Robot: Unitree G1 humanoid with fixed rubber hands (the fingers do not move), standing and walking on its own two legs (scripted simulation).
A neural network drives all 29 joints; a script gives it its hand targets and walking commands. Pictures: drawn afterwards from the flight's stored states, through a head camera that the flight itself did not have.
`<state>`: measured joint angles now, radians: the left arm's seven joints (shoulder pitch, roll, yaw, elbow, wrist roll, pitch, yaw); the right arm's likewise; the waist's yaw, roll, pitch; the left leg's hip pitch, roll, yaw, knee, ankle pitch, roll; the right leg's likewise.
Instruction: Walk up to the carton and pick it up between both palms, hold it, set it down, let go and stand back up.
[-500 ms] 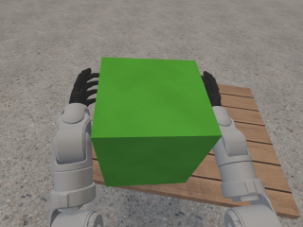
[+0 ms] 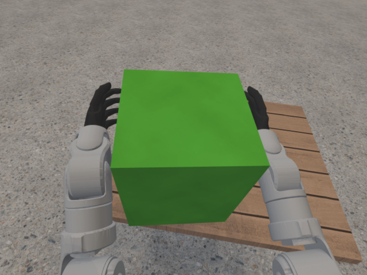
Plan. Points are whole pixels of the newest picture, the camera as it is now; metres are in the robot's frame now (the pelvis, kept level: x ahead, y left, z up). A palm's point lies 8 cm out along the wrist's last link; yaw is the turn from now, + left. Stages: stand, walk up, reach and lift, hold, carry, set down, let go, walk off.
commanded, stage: hold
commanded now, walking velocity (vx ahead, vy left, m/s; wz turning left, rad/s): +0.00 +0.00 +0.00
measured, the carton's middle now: (180, 154) +0.33 -0.01 +0.14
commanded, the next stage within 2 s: none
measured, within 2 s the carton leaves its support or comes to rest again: neither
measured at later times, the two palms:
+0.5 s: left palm (98, 125) +0.35 +0.14 +0.20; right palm (256, 126) +0.35 -0.16 +0.19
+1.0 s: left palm (96, 126) +0.35 +0.15 +0.20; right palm (255, 125) +0.35 -0.16 +0.19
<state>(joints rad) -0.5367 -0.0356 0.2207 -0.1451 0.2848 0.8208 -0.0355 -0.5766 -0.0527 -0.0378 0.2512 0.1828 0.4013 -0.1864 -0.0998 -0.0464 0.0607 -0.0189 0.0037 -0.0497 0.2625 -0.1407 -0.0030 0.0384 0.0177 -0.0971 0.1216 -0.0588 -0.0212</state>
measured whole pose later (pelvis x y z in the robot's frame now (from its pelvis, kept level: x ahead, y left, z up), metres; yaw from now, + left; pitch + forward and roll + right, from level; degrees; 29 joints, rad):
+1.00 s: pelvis +0.00 +0.00 +0.00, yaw +0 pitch -6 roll -1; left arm -0.54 -0.03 0.22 -0.14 0.28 0.82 -0.04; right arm -0.59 -0.05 -0.04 0.26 0.18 0.40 -0.18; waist -0.10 -0.05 0.06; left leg -0.03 0.01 -0.05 0.27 -0.14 -0.01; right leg 0.03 0.02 -0.10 0.12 -0.06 -0.02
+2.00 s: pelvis +0.00 +0.00 +0.00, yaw +0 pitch -6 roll -1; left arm -0.55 -0.03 0.23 -0.11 0.28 0.82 -0.04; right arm -0.59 -0.05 -0.04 0.28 0.18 0.40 -0.19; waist -0.09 -0.05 0.06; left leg -0.02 0.00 -0.04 0.27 -0.14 0.00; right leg 0.04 0.02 -0.10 0.13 -0.06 -0.02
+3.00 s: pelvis +0.00 +0.00 +0.00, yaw +1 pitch -7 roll -1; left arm -0.56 -0.03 0.23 -0.09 0.28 0.81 -0.03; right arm -0.60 -0.05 -0.05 0.31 0.18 0.38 -0.18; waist -0.10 -0.07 0.07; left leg -0.01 0.00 -0.04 0.27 -0.14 0.00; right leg 0.05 0.01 -0.10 0.14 -0.07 -0.02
